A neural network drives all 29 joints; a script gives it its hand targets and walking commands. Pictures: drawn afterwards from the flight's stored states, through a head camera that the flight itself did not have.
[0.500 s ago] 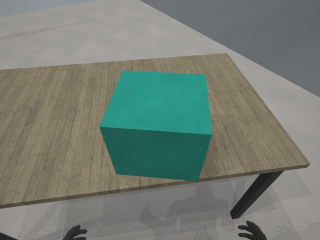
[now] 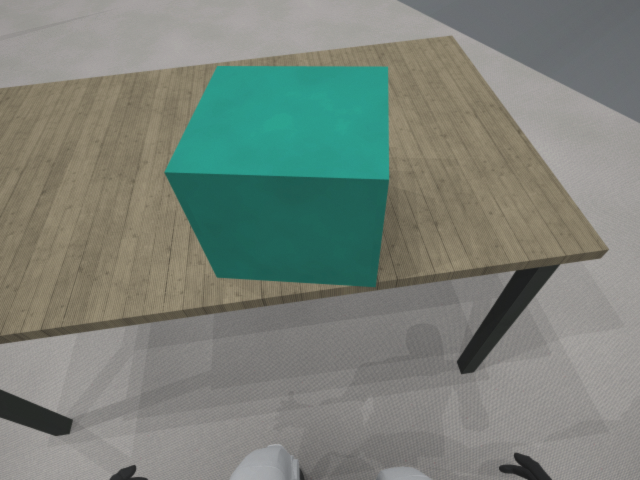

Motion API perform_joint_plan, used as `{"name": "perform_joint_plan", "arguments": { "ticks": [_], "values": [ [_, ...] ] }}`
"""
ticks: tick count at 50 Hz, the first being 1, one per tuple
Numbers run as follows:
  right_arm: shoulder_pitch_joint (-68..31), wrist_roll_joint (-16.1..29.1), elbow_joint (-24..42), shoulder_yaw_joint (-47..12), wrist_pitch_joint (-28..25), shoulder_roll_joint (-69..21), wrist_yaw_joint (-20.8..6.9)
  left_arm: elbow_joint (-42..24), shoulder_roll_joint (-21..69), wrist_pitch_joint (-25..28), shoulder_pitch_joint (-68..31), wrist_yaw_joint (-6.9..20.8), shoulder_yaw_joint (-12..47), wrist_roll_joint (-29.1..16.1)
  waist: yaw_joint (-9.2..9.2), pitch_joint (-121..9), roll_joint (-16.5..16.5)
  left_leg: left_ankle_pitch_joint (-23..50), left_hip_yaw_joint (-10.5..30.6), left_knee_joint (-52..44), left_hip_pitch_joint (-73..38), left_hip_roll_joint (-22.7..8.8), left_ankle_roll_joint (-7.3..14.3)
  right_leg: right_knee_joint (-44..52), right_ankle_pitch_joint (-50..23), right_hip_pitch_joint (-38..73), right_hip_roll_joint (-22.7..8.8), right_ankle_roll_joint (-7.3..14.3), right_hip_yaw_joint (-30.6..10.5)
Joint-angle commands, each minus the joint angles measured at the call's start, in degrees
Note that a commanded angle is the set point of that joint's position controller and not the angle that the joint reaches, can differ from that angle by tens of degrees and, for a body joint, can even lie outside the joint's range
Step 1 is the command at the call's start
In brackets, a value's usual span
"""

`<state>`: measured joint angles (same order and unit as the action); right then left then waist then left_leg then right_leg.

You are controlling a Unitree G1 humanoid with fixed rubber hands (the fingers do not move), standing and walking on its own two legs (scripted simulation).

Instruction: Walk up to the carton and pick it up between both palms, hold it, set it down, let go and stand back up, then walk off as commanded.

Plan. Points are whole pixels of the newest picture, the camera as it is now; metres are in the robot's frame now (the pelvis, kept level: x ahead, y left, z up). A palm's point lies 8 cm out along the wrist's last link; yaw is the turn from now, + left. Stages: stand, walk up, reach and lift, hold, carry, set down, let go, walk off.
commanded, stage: walk off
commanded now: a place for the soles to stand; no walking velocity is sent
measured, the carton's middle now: (297, 178) +0.52 +0.05 +0.05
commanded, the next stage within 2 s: none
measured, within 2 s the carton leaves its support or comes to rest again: neither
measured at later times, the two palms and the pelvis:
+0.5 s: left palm out of the picture +0.00 +0.31 -0.09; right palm out of the picture -0.02 -0.28 -0.12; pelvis -0.10 +0.01 -0.01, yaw +1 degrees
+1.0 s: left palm out of the picture -0.14 +0.34 -0.11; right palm out of the picture -0.13 -0.27 -0.10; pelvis -0.21 +0.03 +0.00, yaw +2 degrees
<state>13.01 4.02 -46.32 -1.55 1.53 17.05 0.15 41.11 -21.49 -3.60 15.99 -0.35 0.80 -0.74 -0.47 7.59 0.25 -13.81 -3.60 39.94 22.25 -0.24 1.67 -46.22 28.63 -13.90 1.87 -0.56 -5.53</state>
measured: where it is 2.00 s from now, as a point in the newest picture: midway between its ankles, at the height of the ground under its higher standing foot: outside the picture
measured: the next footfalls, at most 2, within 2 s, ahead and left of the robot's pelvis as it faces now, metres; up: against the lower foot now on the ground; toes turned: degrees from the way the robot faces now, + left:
left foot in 0.56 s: -0.06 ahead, +0.12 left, +0.00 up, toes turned -4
right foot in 1.20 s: -0.22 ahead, -0.12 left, +0.00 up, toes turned +9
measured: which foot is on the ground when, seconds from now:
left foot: down 0.00-0.02, up 0.04-0.54, down 0.56-1.00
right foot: down 0.00-0.58, up 0.60-1.00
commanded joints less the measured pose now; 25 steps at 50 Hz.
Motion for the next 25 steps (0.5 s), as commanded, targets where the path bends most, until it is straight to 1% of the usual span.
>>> {"name": "perform_joint_plan", "arguments": {
  "ticks": [1, 2, 3, 4, 5, 6, 7, 8, 9, 10, 11, 12, 13, 14, 15, 16, 17, 18, 19, 20, 21, 22, 23, 24, 25],
  "values": [
    [-4.06, -4.81, 7.03, 8.55, 0.51, 16.40, 1.71, -0.31, -19.40, 2.64, 2.20, -0.42, -8.41, 2.54, -0.71, -4.95, 12.84, -23.22, 4.30, 18.40, 8.19, 5.24, -0.13, 24.13, -29.32, -3.64, -19.60, 14.65, -26.85],
    [-3.56, -5.26, 4.62, 9.31, 0.82, 18.10, 1.89, -0.41, -21.48, 2.97, -2.57, -0.79, -9.29, 2.72, -0.87, -3.15, 10.03, -26.02, 13.29, 26.01, 7.30, 6.40, -0.02, 27.02, -23.91, -9.43, -21.59, 15.96, -31.26],
    [-2.43, -5.61, 4.25, 9.42, 1.03, 18.60, 2.10, -1.18, -20.32, 3.22, -5.17, -0.86, -8.64, 2.79, 0.27, -0.74, 6.78, -23.22, 15.40, 27.28, 8.26, 6.20, 0.04, 27.62, -18.86, -11.68, -19.70, 12.22, -29.72],
    [-2.55, -5.00, 4.10, 9.47, 1.52, 19.03, 1.81, -2.71, -18.89, 3.35, -6.18, -1.25, -8.29, 2.73, 0.94, 1.57, 6.10, -18.16, 15.87, 27.99, 7.75, 6.79, 0.70, 27.61, -14.99, -13.03, -17.31, 9.73, -24.79],
    [-1.47, -4.73, 3.63, 9.66, 1.84, 19.97, 1.93, -1.87, -17.70, 3.43, -7.22, -1.81, -7.64, 2.83, 0.94, 3.20, 7.08, -17.34, 17.32, 28.49, 9.14, 8.21, 0.70, 25.60, -18.26, -10.84, -16.10, 8.99, -21.37],
    [-0.58, -4.84, 4.51, 9.76, 1.93, 20.17, 2.28, -1.69, -16.36, 3.65, -7.24, -1.86, -7.42, 2.90, 1.06, 2.48, 7.18, -16.50, 17.25, 28.77, 9.29, 8.17, 0.48, 23.74, -21.03, -8.29, -15.51, 8.46, -20.58],
    [0.53, -4.99, 4.55, 9.79, 1.72, 20.19, 2.38, -1.86, -15.66, 3.72, -6.41, -1.98, -7.32, 2.86, 0.51, 2.13, 6.53, -15.49, 16.56, 30.11, 10.07, 7.75, -0.15, 22.36, -21.41, -6.24, -15.86, 8.46, -19.19],
    [1.43, -4.98, 3.90, 10.01, 1.64, 20.94, 2.41, -2.62, -15.41, 3.61, -7.25, -1.94, -7.56, 2.64, 0.38, 0.80, 7.42, -15.51, 15.76, 31.01, 9.59, 7.94, -0.37, 22.97, -17.50, -5.47, -15.49, 9.02, -19.13],
    [0.63, -5.20, 4.14, 9.93, 1.73, 21.07, 2.41, -2.18, -15.48, 3.66, -6.54, -2.11, -7.78, 2.81, -0.31, 2.31, 5.48, -15.65, 15.96, 32.41, 10.64, 8.07, -0.95, 24.53, -16.17, -5.32, -16.46, 7.93, -20.45],
    [1.90, -5.24, 3.55, 9.96, 1.69, 21.29, 2.15, -3.07, -15.23, 3.55, -8.18, -1.95, -7.99, 2.60, 0.29, 1.50, 6.27, -15.10, 15.15, 33.29, 9.87, 8.43, -0.75, 24.27, -13.58, -5.40, -16.39, 9.14, -19.73],
    [2.99, -5.36, 3.45, 9.78, 1.69, 21.19, 2.16, -3.23, -15.55, 3.68, -7.93, -1.98, -8.32, 2.70, 0.34, 2.02, 7.47, -15.44, 14.75, 33.56, 10.22, 8.51, -0.97, 23.53, -16.15, -4.84, -17.08, 10.04, -20.17],
    [1.23, -5.54, 3.79, 9.84, 1.72, 20.77, 1.99, -3.23, -14.99, 3.61, -6.79, -1.93, -8.18, 2.70, -0.60, 3.86, 7.21, -14.83, 15.05, 34.86, 10.21, 8.33, -1.41, 24.89, -13.74, -6.64, -17.24, 9.51, -20.36],
    [2.04, -5.35, 3.75, 9.81, 1.54, 21.32, 1.99, -3.45, -15.28, 3.63, -6.90, -2.02, -8.00, 2.68, -0.27, 2.74, 6.75, -15.20, 14.40, 34.03, 9.68, 8.41, -1.25, 24.79, -15.35, -4.85, -17.51, 9.59, -20.41],
    [2.68, -5.46, 3.99, 10.00, 1.67, 20.88, 2.18, -3.80, -15.18, 3.54, -7.62, -1.89, -8.56, 2.64, -0.33, 2.41, 6.18, -15.27, 14.61, 34.70, 8.31, 8.19, -1.23, 24.06, -14.97, -5.61, -17.60, 10.56, -19.74],
    [2.50, -5.53, 4.26, 9.96, 1.52, 21.31, 2.08, -3.25, -15.44, 3.53, -7.78, -2.00, -8.32, 2.65, -0.01, 2.53, 5.51, -16.23, 14.32, 32.93, 9.09, 8.13, -0.85, 23.79, -15.85, -4.57, -17.62, 10.42, -19.96],
    [2.08, -5.35, 4.19, 9.84, 1.40, 21.06, 1.85, -3.41, -15.72, 3.55, -7.75, -2.05, -8.65, 2.40, -0.85, 2.38, 7.77, -17.01, 13.57, 31.09, 9.08, 7.75, -1.03, 23.71, -15.62, -3.77, -17.24, 10.92, -19.13],
    [2.49, -5.27, 4.44, 9.72, 1.13, 20.32, 1.73, -3.80, -15.41, 3.52, -7.28, -2.02, -8.57, 2.69, -0.94, 1.63, 6.91, -17.82, 13.33, 30.00, 8.08, 7.17, -1.01, 22.54, -19.36, -2.99, -17.55, 12.06, -18.56],
    [2.56, -5.40, 4.44, 9.45, 1.20, 20.31, 1.82, -2.91, -15.82, 3.43, -8.07, -1.86, -8.38, 2.66, -0.44, 1.27, 7.48, -19.31, 13.41, 28.09, 7.74, 6.87, -0.96, 21.76, -20.11, -3.11, -17.70, 12.83, -18.65],
    [2.81, -4.87, 4.62, 9.55, 0.79, 20.15, 1.71, -3.92, -15.41, 3.26, -6.99, -1.86, -8.38, 2.60, -1.56, 0.39, 8.93, -20.20, 12.71, 27.37, 6.97, 6.60, -0.95, 21.32, -22.39, -2.14, -17.65, 13.04, -17.74],
    [3.37, -5.05, 5.23, 9.57, 0.96, 19.78, 1.69, -4.38, -15.24, 3.21, -7.72, -1.87, -8.55, 2.70, -1.36, 0.36, 9.47, -21.17, 12.50, 26.57, 4.74, 5.79, -0.52, 20.77, -22.84, -5.42, -18.17, 14.34, -17.51],
    [2.87, -5.00, 4.85, 9.46, 0.65, 19.46, 1.38, -4.77, -15.22, 2.97, -8.39, -2.07, -8.52, 2.71, -1.46, -0.21, 8.19, -22.92, 12.45, 23.88, 3.54, 5.53, -0.05, 20.91, -20.52, -5.52, -18.31, 14.70, -17.19],
    [4.45, -5.20, 4.81, 9.22, 0.85, 20.15, 1.41, -5.59, -16.26, 2.80, -9.94, -1.94, -8.77, 2.89, -0.77, -0.24, 11.78, -24.01, 13.06, 21.67, 2.69, 4.12, 0.42, 19.45, -21.68, -7.21, -19.01, 15.09, -18.15],
    [5.04, -5.08, 4.77, 9.36, 0.34, 19.76, 1.18, -5.52, -16.75, 2.75, -10.09, -1.93, -8.55, 3.02, 0.09, -1.43, 11.83, -24.32, 13.49, 14.90, 0.55, 2.41, 1.10, 17.71, -22.94, -7.32, -18.44, 14.33, -16.99],
    [7.78, -5.21, 4.06, 9.68, 0.09, 19.50, 0.91, -6.41, -16.67, 2.53, -11.88, -1.89, -8.60, 2.63, 2.06, -2.27, 10.68, -19.54, 13.16, 8.92, -5.23, 0.69, 1.53, 14.53, -22.48, -11.47, -17.45, 12.55, -14.56],
    [11.76, -5.53, 2.94, 9.89, -0.06, 19.71, 1.04, -6.16, -16.24, 2.15, -13.50, -1.86, -8.40, 2.32, 5.08, -2.23, 7.20, -15.32, 15.05, -4.91, -8.80, -1.01, 2.18, 7.68, -20.44, -14.42, -14.40, 9.19, -11.39]
  ]
}}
